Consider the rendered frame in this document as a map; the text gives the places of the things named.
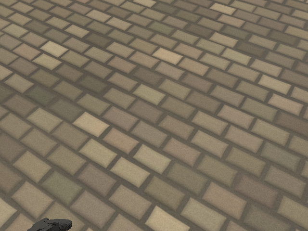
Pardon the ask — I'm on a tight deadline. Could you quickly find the robot left hand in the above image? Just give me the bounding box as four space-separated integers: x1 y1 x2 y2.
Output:
27 218 72 231

